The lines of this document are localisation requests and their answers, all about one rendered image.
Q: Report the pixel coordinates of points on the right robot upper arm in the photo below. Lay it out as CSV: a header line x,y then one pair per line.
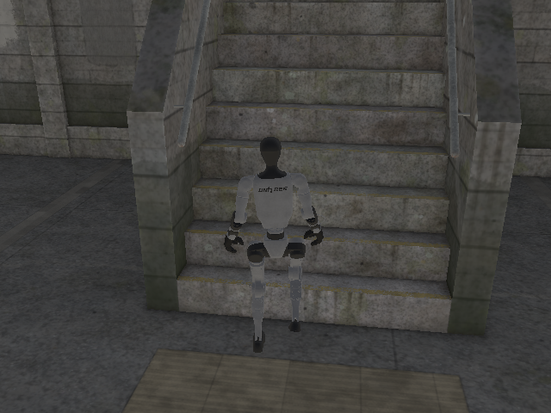
x,y
299,181

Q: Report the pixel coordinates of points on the robot right forearm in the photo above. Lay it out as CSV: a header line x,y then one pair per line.
x,y
314,222

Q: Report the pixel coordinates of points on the right robot hand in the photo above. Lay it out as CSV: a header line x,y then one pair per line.
x,y
318,235

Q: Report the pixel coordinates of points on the robot left forearm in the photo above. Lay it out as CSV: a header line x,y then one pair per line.
x,y
234,228

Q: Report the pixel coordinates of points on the left robot hand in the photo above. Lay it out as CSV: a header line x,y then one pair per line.
x,y
228,242

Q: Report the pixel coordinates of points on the right robot shin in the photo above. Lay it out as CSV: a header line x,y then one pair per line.
x,y
295,295

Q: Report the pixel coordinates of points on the left robot thigh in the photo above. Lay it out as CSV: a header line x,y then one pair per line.
x,y
255,253

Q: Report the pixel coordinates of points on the left robot upper arm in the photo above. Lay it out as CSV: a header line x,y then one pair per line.
x,y
245,184

